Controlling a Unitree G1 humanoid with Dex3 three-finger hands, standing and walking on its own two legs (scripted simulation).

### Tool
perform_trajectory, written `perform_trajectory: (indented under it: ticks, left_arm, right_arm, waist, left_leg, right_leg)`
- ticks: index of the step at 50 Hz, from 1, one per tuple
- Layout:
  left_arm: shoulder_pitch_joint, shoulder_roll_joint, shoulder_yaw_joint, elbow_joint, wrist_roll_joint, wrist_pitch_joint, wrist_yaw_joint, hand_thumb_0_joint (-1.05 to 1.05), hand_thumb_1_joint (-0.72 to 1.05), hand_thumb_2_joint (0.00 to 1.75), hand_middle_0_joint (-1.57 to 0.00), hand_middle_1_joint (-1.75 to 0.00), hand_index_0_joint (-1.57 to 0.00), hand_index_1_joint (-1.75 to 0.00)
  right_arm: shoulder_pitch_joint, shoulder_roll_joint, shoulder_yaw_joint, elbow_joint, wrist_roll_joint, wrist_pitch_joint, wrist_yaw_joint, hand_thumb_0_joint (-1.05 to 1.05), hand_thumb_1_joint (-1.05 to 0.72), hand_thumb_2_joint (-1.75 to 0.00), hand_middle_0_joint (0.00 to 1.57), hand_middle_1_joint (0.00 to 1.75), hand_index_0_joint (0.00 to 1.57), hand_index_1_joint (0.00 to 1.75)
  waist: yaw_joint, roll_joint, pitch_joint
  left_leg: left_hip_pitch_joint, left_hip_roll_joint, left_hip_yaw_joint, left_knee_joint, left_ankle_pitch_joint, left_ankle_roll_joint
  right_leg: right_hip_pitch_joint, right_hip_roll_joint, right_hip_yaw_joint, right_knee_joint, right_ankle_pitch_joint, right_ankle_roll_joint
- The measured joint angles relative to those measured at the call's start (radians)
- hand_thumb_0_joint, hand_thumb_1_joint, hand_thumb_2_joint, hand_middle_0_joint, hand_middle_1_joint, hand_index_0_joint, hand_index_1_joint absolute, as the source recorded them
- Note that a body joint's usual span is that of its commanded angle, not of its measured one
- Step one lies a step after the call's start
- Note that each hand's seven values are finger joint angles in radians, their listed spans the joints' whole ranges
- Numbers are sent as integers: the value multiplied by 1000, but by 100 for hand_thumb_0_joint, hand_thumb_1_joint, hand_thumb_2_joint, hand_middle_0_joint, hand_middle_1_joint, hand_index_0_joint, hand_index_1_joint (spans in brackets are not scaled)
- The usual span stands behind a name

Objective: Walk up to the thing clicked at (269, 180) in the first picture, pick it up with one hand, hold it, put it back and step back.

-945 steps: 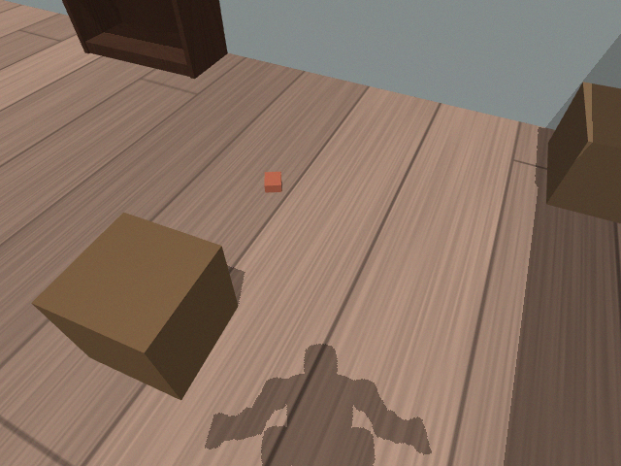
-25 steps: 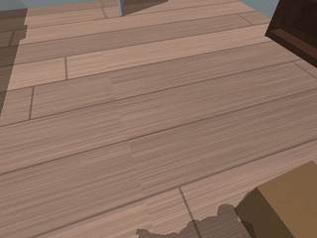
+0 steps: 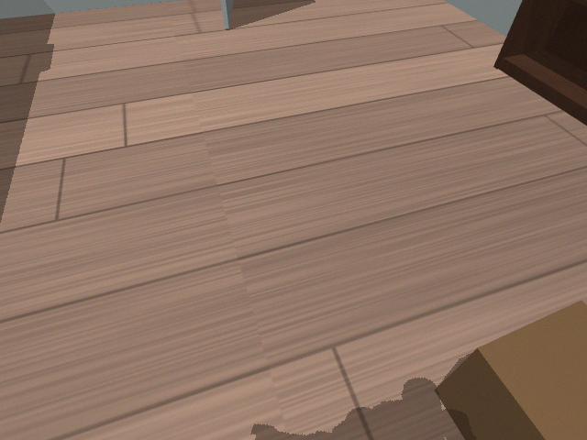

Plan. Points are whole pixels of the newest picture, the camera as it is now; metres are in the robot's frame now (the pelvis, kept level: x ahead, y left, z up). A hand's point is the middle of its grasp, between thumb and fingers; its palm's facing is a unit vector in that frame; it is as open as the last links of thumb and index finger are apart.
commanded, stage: stand
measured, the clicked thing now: out of the picture +0.62 -1.46 -0.76
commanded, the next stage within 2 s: walk up in 0.94 s
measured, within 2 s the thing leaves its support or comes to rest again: neither
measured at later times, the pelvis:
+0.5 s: pelvis +0.00 +0.00 +0.00, yaw +0 degrees
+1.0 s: pelvis +0.01 +0.00 +0.00, yaw +0 degrees
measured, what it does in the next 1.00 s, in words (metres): stands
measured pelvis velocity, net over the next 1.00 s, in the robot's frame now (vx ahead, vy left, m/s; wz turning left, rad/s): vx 0.01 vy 0.00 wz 0.00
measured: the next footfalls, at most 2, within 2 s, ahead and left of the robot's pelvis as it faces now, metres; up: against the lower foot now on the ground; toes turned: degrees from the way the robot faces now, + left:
left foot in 1.56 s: +0.34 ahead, +0.10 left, +0.00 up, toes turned +6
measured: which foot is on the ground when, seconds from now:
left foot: down 0.00-1.00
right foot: down 0.00-1.00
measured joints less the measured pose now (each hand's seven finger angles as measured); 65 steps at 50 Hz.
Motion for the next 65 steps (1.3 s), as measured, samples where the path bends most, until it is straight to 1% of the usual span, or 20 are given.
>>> perform_trajectory:
  ticks: [47, 48, 50, 51, 53, 54, 56, 57, 58, 59, 60, 61, 63, 65]
  left_arm:
    - [13, 2, 3, -6, 0, 2, -1, 0, 91, 90, -20, -30, -20, -30]
    - [19, 2, 11, -14, 4, 2, -8, 0, 91, 90, -20, -30, -20, -30]
    - [43, 8, 29, -33, 14, -1, -26, 1, 91, 90, -20, -30, -20, -30]
    - [56, 13, 38, -41, 18, -1, -33, 1, 91, 90, -20, -30, -20, -30]
    - [74, 27, 51, -58, 23, 1, -42, 1, 91, 90, -20, -30, -20, -30]
    - [80, 36, 57, -65, 24, 0, -46, 1, 91, 90, -20, -30, -20, -30]
    - [91, 53, 69, -80, 21, -4, -56, 1, 91, 90, -20, -30, -20, -30]
    - [98, 58, 74, -88, 20, -10, -59, 1, 91, 90, -20, -30, -20, -30]
    - [107, 60, 80, -97, 20, -22, -60, 1, 91, 90, -20, -30, -20, -30]
    - [116, 62, 86, -106, 23, -37, -57, 1, 91, 90, -20, -30, -20, -30]
    - [128, 60, 92, -115, 28, -48, -52, 1, 91, 90, -20, -30, -20, -30]
    - [142, 56, 94, -123, 30, -52, -47, 0, 91, 90, -20, -30, -20, -30]
    - [171, 44, 90, -134, 27, -52, -42, 0, 91, 90, -20, -30, -20, -30]
    - [197, 35, 85, -140, 20, -51, -36, 0, 91, 90, -20, -30, -20, -30]
  right_arm:
    - [9, 1, -1, -8, 1, 0, -1, 1, -91, -90, 21, 30, 20, 30]
    - [15, 0, -8, -17, -4, 0, 5, 1, -91, -90, 21, 30, 20, 30]
    - [45, -1, -27, -43, -14, -8, 21, 1, -91, -90, 21, 30, 21, 30]
    - [61, -3, -36, -58, -17, -12, 27, 1, -91, -90, 21, 30, 21, 30]
    - [86, -11, -52, -85, -24, -20, 34, 1, -91, -90, 21, 30, 21, 30]
    - [96, -13, -59, -97, -26, -24, 36, 1, -91, -90, 21, 30, 21, 30]
    - [119, -21, -67, -114, -30, -24, 40, 0, -91, -90, 21, 30, 21, 30]
    - [128, -30, -72, -120, -31, -19, 43, 1, -91, -90, 21, 30, 21, 30]
    - [136, -42, -76, -124, -31, -11, 45, 1, -90, -90, 21, 30, 21, 30]
    - [143, -52, -78, -126, -31, -1, 43, 1, -90, -90, 21, 30, 21, 30]
    - [150, -60, -81, -126, -30, 11, 38, 1, -91, -90, 21, 30, 21, 30]
    - [156, -65, -82, -123, -27, 22, 35, 1, -91, -90, 21, 30, 21, 30]
    - [162, -79, -83, -123, -16, 25, 38, 1, -91, -90, 21, 30, 20, 30]
    - [166, -89, -81, -134, -10, 14, 42, 1, -91, -90, 21, 30, 20, 30]
  waist:
    - [2, -1, 0]
    - [2, -1, -2]
    - [6, -7, -16]
    - [8, -9, -24]
    - [7, -5, -24]
    - [5, -8, -18]
    - [1, -14, -8]
    - [1, -9, -1]
    - [1, 2, 7]
    - [1, 19, 13]
    - [5, 32, 12]
    - [14, 40, 8]
    - [27, 60, 6]
    - [30, 77, 8]
  left_leg:
    - [9, -3, -3, -4, 0, 1]
    - [3, -4, -2, 12, -23, 10]
    - [-8, -9, 3, 60, -108, 31]
    - [-10, -10, 6, 71, -123, 39]
    - [-6, -2, 11, 73, -80, 50]
    - [-3, 0, 14, 76, -74, 49]
    - [10, 1, 19, 83, -95, 39]
    - [14, 7, 19, 100, -113, 34]
    - [6, 19, 15, 146, -145, 34]
    - [-24, 33, 0, 241, -218, 49]
    - [-72, 23, -41, 365, -280, 55]
    - [-119, -2, -80, 479, -299, 57]
    - [-201, -34, -117, 631, -255, 57]
    - [-269, -38, -122, 678, -186, 49]
  right_leg:
    - [8, -3, -3, 1, -4, 1]
    - [0, -3, -2, 20, -30, -6]
    - [-31, -5, 3, 111, -159, -27]
    - [-55, -6, -1, 171, -204, -34]
    - [-113, -3, -20, 298, -250, -38]
    - [-137, -7, -25, 337, -268, -40]
    - [-163, -24, -32, 336, -279, -45]
    - [-158, -31, -39, 294, -244, -48]
    - [-143, -28, -49, 253, -170, -41]
    - [-131, -17, -64, 243, -92, -35]
    - [-127, -7, -77, 254, -89, -33]
    - [-116, -2, -81, 252, -104, -36]
    - [-66, 11, -89, 200, -111, -42]
    - [-9, 21, -100, 127, -95, -42]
